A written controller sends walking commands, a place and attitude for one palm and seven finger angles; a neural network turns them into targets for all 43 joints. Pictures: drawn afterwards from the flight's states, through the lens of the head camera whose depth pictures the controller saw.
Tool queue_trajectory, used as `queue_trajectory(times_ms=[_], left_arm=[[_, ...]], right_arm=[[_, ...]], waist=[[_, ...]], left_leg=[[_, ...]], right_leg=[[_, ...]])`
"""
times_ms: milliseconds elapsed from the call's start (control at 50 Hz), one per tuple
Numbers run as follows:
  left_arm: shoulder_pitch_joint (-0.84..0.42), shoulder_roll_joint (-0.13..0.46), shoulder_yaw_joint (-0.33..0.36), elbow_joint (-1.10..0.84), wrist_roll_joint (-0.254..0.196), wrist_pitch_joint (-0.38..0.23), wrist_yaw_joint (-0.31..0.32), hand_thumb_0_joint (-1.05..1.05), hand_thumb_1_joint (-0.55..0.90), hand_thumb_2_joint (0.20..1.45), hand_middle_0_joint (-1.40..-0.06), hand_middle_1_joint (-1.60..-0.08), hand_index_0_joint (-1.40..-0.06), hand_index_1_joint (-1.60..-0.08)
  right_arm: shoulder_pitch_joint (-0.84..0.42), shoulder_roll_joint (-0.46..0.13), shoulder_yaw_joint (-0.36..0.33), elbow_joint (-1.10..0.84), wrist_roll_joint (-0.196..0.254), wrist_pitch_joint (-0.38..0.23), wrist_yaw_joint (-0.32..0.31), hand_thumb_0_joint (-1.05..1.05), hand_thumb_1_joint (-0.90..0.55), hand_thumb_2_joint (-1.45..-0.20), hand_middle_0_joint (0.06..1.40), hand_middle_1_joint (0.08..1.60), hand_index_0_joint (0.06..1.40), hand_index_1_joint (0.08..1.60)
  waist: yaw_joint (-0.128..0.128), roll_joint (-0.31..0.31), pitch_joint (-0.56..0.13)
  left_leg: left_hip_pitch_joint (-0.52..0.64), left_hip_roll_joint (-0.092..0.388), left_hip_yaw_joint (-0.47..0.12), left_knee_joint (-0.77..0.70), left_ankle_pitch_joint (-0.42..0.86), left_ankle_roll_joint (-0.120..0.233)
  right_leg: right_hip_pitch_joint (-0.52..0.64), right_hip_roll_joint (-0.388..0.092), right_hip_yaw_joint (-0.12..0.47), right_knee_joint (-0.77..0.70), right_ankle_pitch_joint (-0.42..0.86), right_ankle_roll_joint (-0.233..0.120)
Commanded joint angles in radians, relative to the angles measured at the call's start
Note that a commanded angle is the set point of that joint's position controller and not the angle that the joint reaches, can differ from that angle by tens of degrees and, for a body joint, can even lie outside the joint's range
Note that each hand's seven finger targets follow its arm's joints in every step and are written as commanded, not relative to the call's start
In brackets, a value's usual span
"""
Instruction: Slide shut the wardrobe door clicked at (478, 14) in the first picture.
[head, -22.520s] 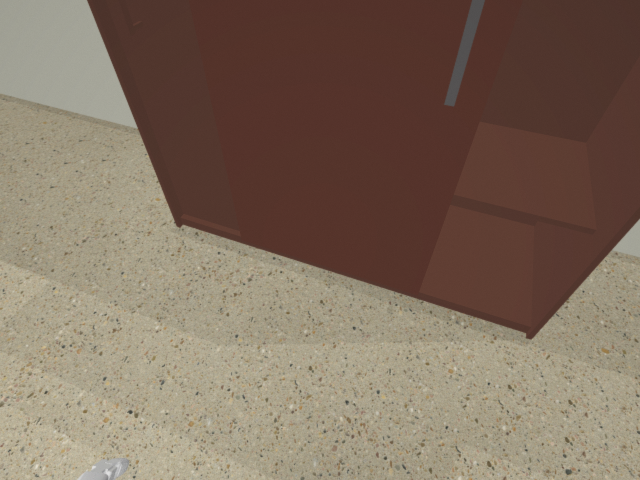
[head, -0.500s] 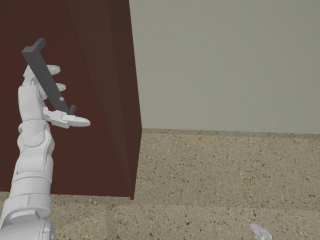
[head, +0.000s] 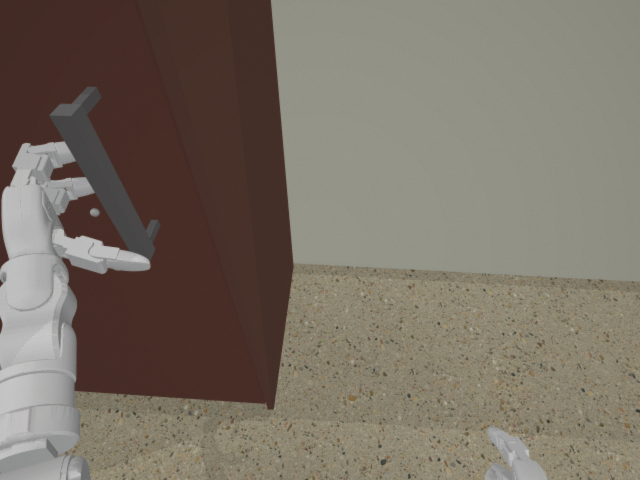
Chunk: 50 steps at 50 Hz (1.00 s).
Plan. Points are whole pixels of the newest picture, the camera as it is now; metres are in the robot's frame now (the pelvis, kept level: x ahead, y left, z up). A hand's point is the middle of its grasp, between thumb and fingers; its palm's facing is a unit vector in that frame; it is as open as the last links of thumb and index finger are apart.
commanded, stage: slip the hand off the handle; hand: left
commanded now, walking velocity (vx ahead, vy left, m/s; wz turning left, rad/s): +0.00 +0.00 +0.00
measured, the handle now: (120, 183) +0.39 +0.28 +0.17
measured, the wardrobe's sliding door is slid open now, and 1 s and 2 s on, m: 0.00 0.00 0.00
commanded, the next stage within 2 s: draw the hand back to the body in 0.90 s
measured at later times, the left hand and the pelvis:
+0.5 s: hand (57, 242) +0.31 +0.32 +0.16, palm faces +0.42 -0.89 -0.19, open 14.7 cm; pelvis +0.00 +0.01 +0.00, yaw -1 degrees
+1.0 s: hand (1, 308) +0.22 +0.32 +0.16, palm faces +0.46 -0.86 -0.20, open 14.7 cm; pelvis -0.01 +0.00 +0.00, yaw +1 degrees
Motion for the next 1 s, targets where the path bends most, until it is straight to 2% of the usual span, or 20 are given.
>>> queue_trajectory(times_ms=[0, 40, 60, 100, 120, 160, 240, 260, 320, 360, 440, 460, 520, 540, 580, 660, 680, 760, 880, 980], left_arm=[[-0.349, 0.348, 0.128, -0.177, -0.019, -0.068, -0.028, 0.0, -0.55, 0.2, -0.25, -1.15, -0.25, -1.15], [-0.347, 0.362, 0.134, -0.184, -0.019, -0.076, -0.05, 0.0, -0.55, 0.2, -0.25, -1.15, -0.25, -1.15], [-0.366, 0.34, 0.107, -0.194, -0.022, -0.08, -0.06, 0.0, -0.55, 0.2, -0.25, -1.15, -0.25, -1.15], [-0.357, 0.398, 0.158, -0.17, -0.029, -0.092, -0.076, 0.0, -0.55, 0.2, -0.25, -1.15, -0.25, -1.15], [-0.346, 0.374, 0.138, -0.153, -0.036, -0.092, -0.088, 0.0, -0.55, 0.2, -0.25, -1.15, -0.25, -1.15], [-0.347, 0.437, 0.194, -0.123, -0.046, -0.102, -0.105, 0.0, -0.55, 0.2, -0.25, -1.15, -0.25, -1.15], [-0.281, 0.361, 0.138, -0.185, -0.07, -0.107, -0.138, 0.0, -0.55, 0.2, -0.25, -1.15, -0.25, -1.15], [-0.243, 0.36, 0.147, -0.202, -0.074, -0.107, -0.137, 0.0, -0.55, 0.2, -0.25, -1.15, -0.25, -1.15], [-0.171, 0.339, 0.152, -0.293, -0.091, -0.1, -0.121, 0.0, -0.55, 0.2, -0.25, -1.15, -0.25, -1.15], [-0.096, 0.352, 0.187, -0.342, -0.097, -0.091, -0.098, 0.0, -0.55, 0.2, -0.25, -1.15, -0.25, -1.15], [-0.009, 0.344, 0.217, -0.447, -0.101, -0.075, -0.066, 0.0, -0.55, 0.2, -0.25, -1.15, -0.25, -1.15], [-0.001, 0.345, 0.215, -0.478, -0.096, -0.074, -0.06, 0.0, -0.55, 0.2, -0.25, -1.15, -0.25, -1.15], [0.024, 0.279, 0.165, -0.518, -0.101, -0.056, -0.059, 0.0, -0.55, 0.2, -0.25, -1.15, -0.25, -1.15], [0.055, 0.29, 0.18, -0.526, -0.102, -0.05, -0.059, 0.0, -0.55, 0.2, -0.25, -1.15, -0.25, -1.15], [0.066, 0.267, 0.159, -0.518, -0.111, -0.031, -0.07, 0.0, -0.55, 0.2, -0.25, -1.15, -0.25, -1.15], [0.024, 0.282, 0.152, -0.512, -0.119, -0.009, -0.094, 0.0, -0.55, 0.2, -0.25, -1.15, -0.25, -1.15], [0.016, 0.257, 0.126, -0.509, -0.119, -0.008, -0.102, 0.0, -0.55, 0.2, -0.25, -1.15, -0.25, -1.15], [0.045, 0.281, 0.147, -0.559, -0.126, -0.023, -0.117, 0.0, -0.55, 0.2, -0.25, -1.15, -0.25, -1.15], [0.205, 0.277, 0.197, -0.581, -0.16, -0.02, -0.135, 0.0, -0.55, 0.2, -0.25, -1.15, -0.25, -1.15], [0.152, 0.271, 0.181, -0.603, -0.164, -0.021, -0.127, 0.0, -0.55, 0.2, -0.25, -1.15, -0.25, -1.15]], right_arm=[[-0.013, -0.148, -0.057, -0.112, 0.006, -0.036, -0.021, 0.0, -0.9, -0.9, 0.2, 0.3, 0.2, 0.3], [-0.007, -0.15, -0.059, -0.116, 0.005, -0.036, -0.022, 0.0, -0.9, -0.9, 0.2, 0.3, 0.2, 0.3], [-0.002, -0.15, -0.058, -0.115, 0.005, -0.036, -0.022, 0.0, -0.9, -0.9, 0.2, 0.3, 0.2, 0.3], [0.011, -0.158, -0.063, -0.109, 0.004, -0.036, -0.023, 0.0, -0.9, -0.9, 0.2, 0.3, 0.2, 0.3], [0.01, -0.156, -0.06, -0.112, 0.005, -0.036, -0.024, 0.0, -0.9, -0.9, 0.2, 0.3, 0.2, 0.3], [0.025, -0.166, -0.064, -0.104, 0.004, -0.035, -0.027, 0.0, -0.9, -0.9, 0.2, 0.3, 0.2, 0.3], [0.011, -0.159, -0.065, -0.13, 0.009, -0.042, -0.021, 0.0, -0.9, -0.9, 0.2, 0.3, 0.2, 0.3], [0.015, -0.159, -0.067, -0.134, 0.008, -0.044, -0.02, 0.0, -0.9, -0.9, 0.2, 0.3, 0.2, 0.3], [-0.005, -0.158, -0.068, -0.148, 0.008, -0.053, -0.015, 0.0, -0.9, -0.9, 0.2, 0.3, 0.2, 0.3], [-0.013, -0.158, -0.068, -0.153, 0.003, -0.06, -0.012, 0.0, -0.9, -0.9, 0.2, 0.3, 0.2, 0.3], [-0.04, -0.144, -0.064, -0.158, 0.001, -0.073, -0.009, 0.0, -0.9, -0.9, 0.2, 0.3, 0.2, 0.3], [-0.047, -0.144, -0.061, -0.156, 0.0, -0.075, -0.008, 0.0, -0.9, -0.9, 0.2, 0.3, 0.2, 0.3], [-0.068, -0.133, -0.055, -0.156, 0.003, -0.087, -0.013, 0.0, -0.9, -0.9, 0.2, 0.3, 0.2, 0.3], [-0.07, -0.134, -0.056, -0.156, 0.002, -0.09, -0.016, 0.0, -0.9, -0.9, 0.2, 0.3, 0.2, 0.3], [-0.079, -0.133, -0.049, -0.152, 0.006, -0.095, -0.021, 0.0, -0.9, -0.9, 0.2, 0.3, 0.2, 0.3], [-0.094, -0.131, -0.037, -0.144, 0.01, -0.101, -0.043, 0.0, -0.9, -0.9, 0.2, 0.3, 0.2, 0.3], [-0.1, -0.128, -0.033, -0.147, 0.012, -0.106, -0.046, 0.0, -0.9, -0.9, 0.2, 0.3, 0.2, 0.3], [-0.102, -0.128, -0.033, -0.152, 0.004, -0.123, -0.048, 0.0, -0.9, -0.9, 0.2, 0.3, 0.2, 0.3], [-0.113, -0.119, -0.031, -0.164, 0.006, -0.136, -0.038, 0.0, -0.9, -0.9, 0.2, 0.3, 0.2, 0.3], [-0.117, -0.124, -0.03, -0.155, 0.007, -0.155, -0.046, 0.0, -0.9, -0.9, 0.2, 0.3, 0.2, 0.3]], waist=[[-0.007, 0.011, -0.261], [-0.002, 0.049, -0.278], [-0.016, 0.051, -0.276], [-0.009, 0.06, -0.28], [-0.012, 0.059, -0.269], [-0.009, 0.027, -0.273], [0.003, 0.102, -0.292], [0.006, 0.075, -0.297], [0.022, 0.088, -0.293], [0.039, 0.055, -0.298], [0.052, 0.067, -0.286], [0.049, 0.068, -0.27], [0.035, 0.085, -0.235], [0.041, 0.087, -0.229], [0.029, 0.045, -0.188], [0.012, 0.049, -0.137], [0.009, 0.061, -0.134], [0.027, 0.059, -0.188], [0.055, 0.066, -0.17], [0.038, 0.071, -0.131]], left_leg=[[0.087, -0.026, -0.055, -0.043, 0.293, 0.017], [0.096, -0.027, -0.058, -0.036, 0.318, 0.016], [0.105, -0.026, -0.057, -0.028, 0.319, 0.018], [0.093, -0.026, -0.065, -0.024, 0.307, 0.016], [0.088, -0.027, -0.064, -0.022, 0.303, 0.017], [0.066, -0.026, -0.061, -0.016, 0.286, 0.019], [0.092, -0.028, -0.071, -0.01, 0.31, 0.015], [0.092, -0.024, -0.074, -0.01, 0.309, 0.015], [0.101, -0.02, -0.083, -0.018, 0.331, 0.01], [0.098, -0.017, -0.081, -0.02, 0.35, 0.009], [0.1, -0.017, -0.081, -0.035, 0.353, 0.001], [0.097, -0.014, -0.075, -0.035, 0.346, 0.001], [0.111, -0.017, -0.082, -0.048, 0.303, -0.002], [0.107, -0.018, -0.083, -0.051, 0.293, -0.003], [0.091, -0.019, -0.083, -0.058, 0.234, 0.002], [0.082, -0.024, -0.087, -0.071, 0.131, 0.008], [0.083, -0.028, -0.093, -0.073, 0.12, 0.008], [0.106, -0.03, -0.095, -0.06, 0.154, 0.01], [0.081, -0.035, -0.086, -0.054, 0.192, 0.006], [0.071, -0.035, -0.092, -0.058, 0.136, 0.007]], right_leg=[[0.084, 0.033, 0.057, -0.042, 0.293, -0.003], [0.079, 0.035, 0.053, -0.03, 0.302, -0.007], [0.064, 0.037, 0.054, -0.031, 0.302, -0.006], [0.058, 0.04, 0.054, -0.028, 0.282, -0.008], [0.047, 0.041, 0.052, -0.025, 0.28, -0.007], [0.054, 0.041, 0.054, -0.026, 0.272, -0.005], [0.032, 0.045, 0.047, -0.011, 0.264, -0.011], [0.032, 0.05, 0.042, -0.01, 0.252, -0.011], [0.032, 0.05, 0.036, -0.005, 0.253, -0.012], [0.051, 0.051, 0.033, -0.003, 0.264, -0.01], [0.064, 0.049, 0.029, -0.005, 0.262, -0.01], [0.064, 0.049, 0.03, -0.01, 0.259, -0.009], [0.039, 0.05, 0.026, -0.021, 0.221, -0.01], [0.045, 0.05, 0.027, -0.024, 0.214, -0.011], [0.031, 0.047, 0.026, -0.041, 0.18, -0.007], [0.008, 0.043, 0.036, -0.071, 0.093, -0.006], [0.004, 0.042, 0.035, -0.068, 0.084, -0.007], [0.036, 0.041, 0.036, -0.061, 0.117, -0.009], [0.061, 0.039, 0.03, -0.054, 0.163, -0.008], [0.024, 0.038, 0.034, -0.065, 0.098, -0.006]])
